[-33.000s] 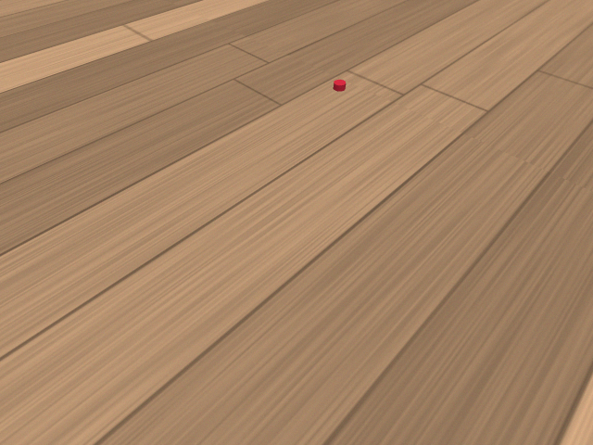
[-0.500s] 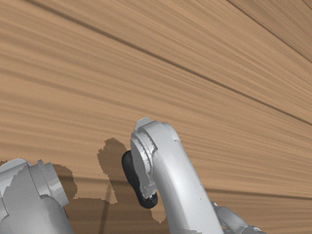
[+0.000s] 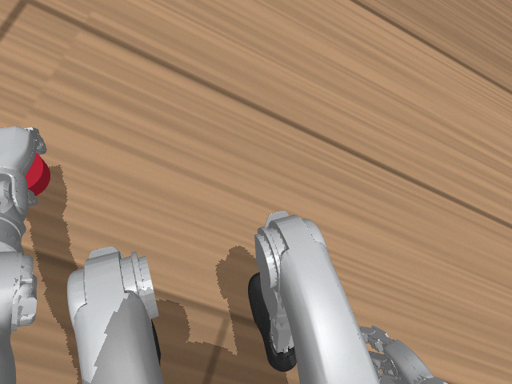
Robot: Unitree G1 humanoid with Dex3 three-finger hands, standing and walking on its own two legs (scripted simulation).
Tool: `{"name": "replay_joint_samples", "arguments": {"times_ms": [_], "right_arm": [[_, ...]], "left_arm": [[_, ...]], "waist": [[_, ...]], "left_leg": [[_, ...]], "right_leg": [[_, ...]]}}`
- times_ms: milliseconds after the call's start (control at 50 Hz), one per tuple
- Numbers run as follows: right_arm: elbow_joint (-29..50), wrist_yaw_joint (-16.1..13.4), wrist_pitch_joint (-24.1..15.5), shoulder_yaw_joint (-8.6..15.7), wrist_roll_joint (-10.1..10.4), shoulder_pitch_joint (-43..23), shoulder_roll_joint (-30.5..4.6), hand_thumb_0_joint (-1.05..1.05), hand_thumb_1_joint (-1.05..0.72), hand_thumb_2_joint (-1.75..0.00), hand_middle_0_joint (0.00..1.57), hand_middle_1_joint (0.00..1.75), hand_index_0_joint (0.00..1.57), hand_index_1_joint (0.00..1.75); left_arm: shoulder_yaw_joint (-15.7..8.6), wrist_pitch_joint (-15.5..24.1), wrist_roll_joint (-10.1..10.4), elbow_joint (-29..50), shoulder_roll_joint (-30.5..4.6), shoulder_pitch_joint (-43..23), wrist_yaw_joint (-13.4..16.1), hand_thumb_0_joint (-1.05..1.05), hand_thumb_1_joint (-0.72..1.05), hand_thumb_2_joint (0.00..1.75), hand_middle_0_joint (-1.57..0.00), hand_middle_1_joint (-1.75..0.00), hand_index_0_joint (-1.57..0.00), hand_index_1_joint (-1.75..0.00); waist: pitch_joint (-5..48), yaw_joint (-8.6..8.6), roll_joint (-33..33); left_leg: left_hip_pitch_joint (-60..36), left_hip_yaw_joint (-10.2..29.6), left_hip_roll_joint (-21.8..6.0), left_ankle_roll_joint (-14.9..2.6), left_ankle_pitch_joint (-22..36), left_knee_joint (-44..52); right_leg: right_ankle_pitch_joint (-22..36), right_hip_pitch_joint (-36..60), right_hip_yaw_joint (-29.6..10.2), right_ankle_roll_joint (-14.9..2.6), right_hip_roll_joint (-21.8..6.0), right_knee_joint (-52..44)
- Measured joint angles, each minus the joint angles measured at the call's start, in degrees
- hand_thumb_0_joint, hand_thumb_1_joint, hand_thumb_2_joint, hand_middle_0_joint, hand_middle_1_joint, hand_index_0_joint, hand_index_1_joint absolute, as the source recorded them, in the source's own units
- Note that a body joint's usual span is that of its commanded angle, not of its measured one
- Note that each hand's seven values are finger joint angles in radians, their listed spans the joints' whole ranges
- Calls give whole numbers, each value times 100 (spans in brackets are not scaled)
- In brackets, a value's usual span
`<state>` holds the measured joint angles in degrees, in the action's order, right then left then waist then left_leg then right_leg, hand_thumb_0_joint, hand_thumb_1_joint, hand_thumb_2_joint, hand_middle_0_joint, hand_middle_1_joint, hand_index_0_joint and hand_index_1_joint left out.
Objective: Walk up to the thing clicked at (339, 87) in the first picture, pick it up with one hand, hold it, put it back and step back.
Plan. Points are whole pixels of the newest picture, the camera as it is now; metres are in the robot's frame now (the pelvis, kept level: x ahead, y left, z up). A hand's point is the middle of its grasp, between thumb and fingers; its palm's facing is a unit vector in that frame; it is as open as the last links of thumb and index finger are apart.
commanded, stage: settle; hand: left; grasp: from above
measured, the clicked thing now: (18, 172) +0.46 +0.31 -0.21
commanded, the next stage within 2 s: lift in 0.18 s
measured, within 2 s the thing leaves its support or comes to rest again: neither
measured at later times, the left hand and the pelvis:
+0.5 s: hand (5, 170) +0.44 +0.30 -0.14, palm faces -0.45 -0.11 -0.89, open 9.5 cm; pelvis +0.00 -0.01 +0.02, yaw +3 degrees
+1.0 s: hand out of the picture +0.37 +0.30 +0.01, palm faces -0.44 -0.12 -0.89, open 9.6 cm; pelvis -0.01 -0.01 +0.12, yaw +7 degrees
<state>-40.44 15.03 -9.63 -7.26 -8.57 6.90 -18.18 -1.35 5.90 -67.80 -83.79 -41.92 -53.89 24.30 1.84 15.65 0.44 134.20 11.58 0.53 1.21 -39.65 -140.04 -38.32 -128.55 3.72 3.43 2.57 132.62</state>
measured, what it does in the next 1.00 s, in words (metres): rises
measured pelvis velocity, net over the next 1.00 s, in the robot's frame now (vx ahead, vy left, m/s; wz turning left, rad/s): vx -0.01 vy -0.01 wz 0.11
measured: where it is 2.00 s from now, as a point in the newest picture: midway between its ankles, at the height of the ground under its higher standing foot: (215, 361)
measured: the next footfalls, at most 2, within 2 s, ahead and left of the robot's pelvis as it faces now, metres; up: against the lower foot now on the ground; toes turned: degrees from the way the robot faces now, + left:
none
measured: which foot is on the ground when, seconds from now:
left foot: down 0.00-1.00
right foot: down 0.00-1.00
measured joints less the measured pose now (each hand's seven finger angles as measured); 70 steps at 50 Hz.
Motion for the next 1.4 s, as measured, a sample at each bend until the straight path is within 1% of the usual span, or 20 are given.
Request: {"name": "replay_joint_samples", "arguments": {"times_ms": [100,200,280,360,440,500,580,640,820,960,1120,1260,1340,1400], "right_arm": [[36,-120,168,52,51,49,41,0,-92,-90,20,30,20,29],[35,-249,325,114,77,134,72,0,-92,-90,20,30,20,29],[14,-360,423,149,77,193,85,0,-91,-90,20,30,20,29],[-13,-454,501,212,98,277,86,0,-92,-90,20,30,20,29],[-41,-516,585,313,164,362,93,0,-92,-90,20,30,20,29],[-60,-553,663,397,240,415,107,0,-92,-90,20,30,20,29],[-56,-611,785,510,339,448,130,0,-92,-90,20,30,20,30],[-13,-666,859,589,407,449,149,0,-92,-90,20,30,20,30],[156,-898,1014,761,609,357,206,0,-92,-90,20,30,20,30],[284,-1091,1101,825,754,223,274,0,-92,-90,20,30,20,30],[294,-1330,1178,868,887,102,379,0,-91,-90,20,30,20,30],[247,-1515,1241,854,982,127,437,0,-91,-90,20,30,20,30],[189,-1625,1232,833,1034,214,456,0,-91,-90,20,30,20,30],[138,-1704,1190,826,1057,289,467,1,-91,-90,20,30,20,30]], "left_arm": [[-33,97,-24,148,87,5,-196,-3,5,39,-68,-55,-78,-50],[-77,184,-79,249,117,16,-305,-3,5,41,-67,-55,-78,-50],[-132,240,-81,340,97,29,-380,-3,4,42,-67,-55,-77,-51],[-184,249,-67,480,115,72,-446,-3,5,41,-67,-55,-77,-51],[-190,178,42,699,207,164,-580,-3,7,38,-67,-55,-77,-50],[-156,97,135,892,313,277,-736,-3,7,38,-66,-56,-76,-51],[-127,65,165,1211,442,506,-931,-3,8,38,-66,-56,-76,-51],[-80,50,207,1496,511,696,-1095,-3,8,38,-66,-56,-76,-51],[177,-49,496,2484,722,1347,-1507,-3,7,40,-64,-57,-74,-53],[369,-214,736,3262,915,1911,-1702,-2,7,43,-62,-59,-72,-56],[536,-496,877,3923,1141,2465,-1797,-2,7,44,-61,-59,-72,-57],[712,-767,1071,4343,1326,2993,-1929,-2,7,44,-62,-59,-72,-56],[840,-814,1142,4443,1415,3243,-1985,-2,6,43,-63,-58,-73,-55],[920,-813,1159,4409,1484,3345,-1976,-2,6,43,-63,-58,-74,-55]], "waist": [[44,-65,-61],[59,-93,-98],[46,-102,-103],[77,-120,-125],[162,-165,-164],[268,-212,-201],[406,-302,-254],[481,-388,-275],[761,-681,-318],[898,-855,-314],[950,-959,-303],[926,-1036,-316],[893,-1083,-305],[835,-1111,-293]], "left_leg": [[-27,-60,24,36,63,89],[-56,-102,43,82,118,170],[-104,-118,30,98,137,229],[-143,-134,24,113,146,294],[-200,-174,19,104,155,415],[-271,-221,20,91,164,547],[-426,-286,19,67,177,754],[-581,-331,11,48,192,921],[-1168,-446,-18,-1,251,1550],[-1874,-526,-56,-29,298,2208],[-3007,-613,-94,-41,391,3160],[-4268,-718,-165,-54,551,4222],[-5055,-793,-205,-53,657,4861],[-5639,-840,-227,-49,749,5336]], "right_leg": [[27,-12,-55,25,-35,-8],[55,-28,-93,16,-64,-14],[84,-17,-110,45,-59,-44],[92,6,-117,17,-65,-92],[89,58,-141,15,-83,-191],[79,128,-169,9,-108,-297],[68,279,-204,-8,-143,-471],[74,426,-230,-6,-161,-618],[123,993,-279,-6,-212,-1210],[182,1671,-303,2,-242,-1844],[288,2768,-318,-18,-280,-2768],[484,3973,-356,-47,-272,-3808],[606,4717,-395,-65,-263,-4421],[705,5276,-416,-79,-260,-4879]]}}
